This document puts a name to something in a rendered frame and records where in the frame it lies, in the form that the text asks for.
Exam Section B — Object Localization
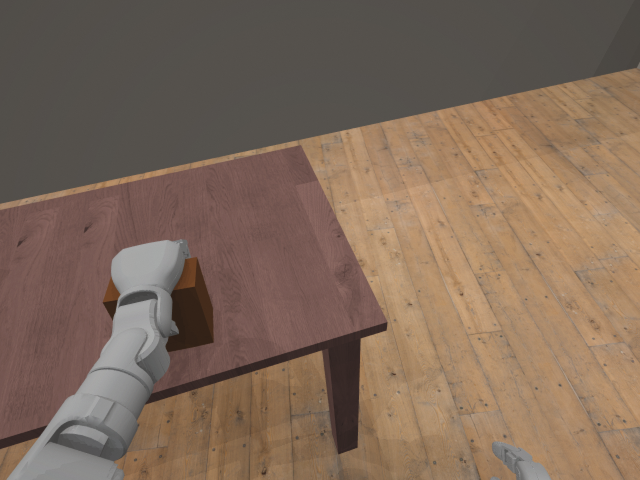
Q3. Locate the left robot upper arm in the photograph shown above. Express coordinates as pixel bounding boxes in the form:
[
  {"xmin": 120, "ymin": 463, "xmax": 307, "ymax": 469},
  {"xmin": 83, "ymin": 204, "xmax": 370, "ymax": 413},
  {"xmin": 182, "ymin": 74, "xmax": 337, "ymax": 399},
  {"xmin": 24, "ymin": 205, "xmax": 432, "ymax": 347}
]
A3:
[{"xmin": 20, "ymin": 442, "xmax": 125, "ymax": 480}]

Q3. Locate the right robot hand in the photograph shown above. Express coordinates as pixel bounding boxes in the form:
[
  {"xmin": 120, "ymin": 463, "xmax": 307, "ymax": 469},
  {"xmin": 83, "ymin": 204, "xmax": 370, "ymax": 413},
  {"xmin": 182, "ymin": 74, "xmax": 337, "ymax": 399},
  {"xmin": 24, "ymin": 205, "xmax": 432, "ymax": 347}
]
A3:
[{"xmin": 490, "ymin": 441, "xmax": 552, "ymax": 480}]

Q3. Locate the robot left forearm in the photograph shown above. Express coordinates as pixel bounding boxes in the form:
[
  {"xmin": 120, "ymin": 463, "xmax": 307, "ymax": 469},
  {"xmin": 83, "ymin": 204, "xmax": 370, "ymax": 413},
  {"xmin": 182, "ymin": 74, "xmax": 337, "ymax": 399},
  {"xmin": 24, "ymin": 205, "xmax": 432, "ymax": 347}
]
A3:
[{"xmin": 7, "ymin": 285, "xmax": 172, "ymax": 480}]

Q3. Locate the sponge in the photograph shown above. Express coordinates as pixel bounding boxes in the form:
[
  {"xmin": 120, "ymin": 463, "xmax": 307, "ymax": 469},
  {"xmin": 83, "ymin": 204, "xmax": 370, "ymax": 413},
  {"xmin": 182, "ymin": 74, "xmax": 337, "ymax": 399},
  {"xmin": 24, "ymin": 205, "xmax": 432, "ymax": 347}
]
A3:
[{"xmin": 103, "ymin": 257, "xmax": 214, "ymax": 352}]

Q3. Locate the left robot hand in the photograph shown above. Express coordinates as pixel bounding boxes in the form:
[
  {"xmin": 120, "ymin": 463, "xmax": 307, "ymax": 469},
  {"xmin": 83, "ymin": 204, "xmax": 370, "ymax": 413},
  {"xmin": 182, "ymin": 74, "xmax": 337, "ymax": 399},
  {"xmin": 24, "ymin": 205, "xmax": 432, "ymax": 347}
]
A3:
[{"xmin": 111, "ymin": 239, "xmax": 191, "ymax": 336}]

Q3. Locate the table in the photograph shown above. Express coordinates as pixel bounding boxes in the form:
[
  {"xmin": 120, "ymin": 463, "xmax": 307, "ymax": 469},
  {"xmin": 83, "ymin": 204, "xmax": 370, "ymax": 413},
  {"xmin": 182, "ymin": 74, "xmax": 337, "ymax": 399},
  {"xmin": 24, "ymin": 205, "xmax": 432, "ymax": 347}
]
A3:
[{"xmin": 0, "ymin": 145, "xmax": 388, "ymax": 454}]

